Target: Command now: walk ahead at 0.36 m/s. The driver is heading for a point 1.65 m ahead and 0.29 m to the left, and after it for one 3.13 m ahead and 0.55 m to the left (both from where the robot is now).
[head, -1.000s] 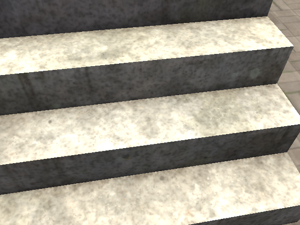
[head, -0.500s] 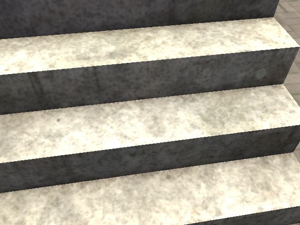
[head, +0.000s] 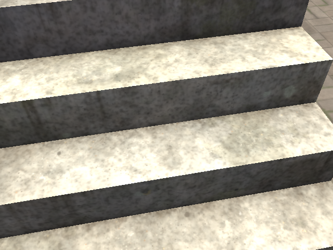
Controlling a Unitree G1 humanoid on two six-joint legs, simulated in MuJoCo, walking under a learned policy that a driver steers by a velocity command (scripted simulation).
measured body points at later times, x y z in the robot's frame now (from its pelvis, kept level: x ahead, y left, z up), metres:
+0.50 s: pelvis +0.16 +0.00 +0.00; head +0.16 +0.01 +0.45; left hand +0.21 +0.23 -0.16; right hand +0.17 -0.23 -0.15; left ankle +0.19 +0.07 -0.74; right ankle +0.09 -0.10 -0.58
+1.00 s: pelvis +0.39 -0.08 +0.08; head +0.43 -0.07 +0.53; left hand +0.61 +0.10 -0.01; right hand +0.39 -0.32 -0.06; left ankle +0.23 +0.06 -0.50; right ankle +0.49 -0.16 -0.54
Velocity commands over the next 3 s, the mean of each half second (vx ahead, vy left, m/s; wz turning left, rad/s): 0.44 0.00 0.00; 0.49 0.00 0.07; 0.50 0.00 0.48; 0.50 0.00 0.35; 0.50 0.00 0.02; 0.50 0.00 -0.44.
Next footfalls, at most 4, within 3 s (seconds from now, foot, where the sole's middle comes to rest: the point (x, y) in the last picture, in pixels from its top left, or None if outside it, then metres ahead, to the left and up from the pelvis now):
0.38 left None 0.23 0.07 -0.77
0.90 right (229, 235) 0.53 -0.17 -0.57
1.44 left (167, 151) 0.74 0.04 -0.37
1.90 right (175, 58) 1.02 0.00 -0.17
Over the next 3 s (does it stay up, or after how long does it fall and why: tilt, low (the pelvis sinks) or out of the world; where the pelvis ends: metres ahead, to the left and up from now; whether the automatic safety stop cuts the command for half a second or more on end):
stays up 1.23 0.32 0.82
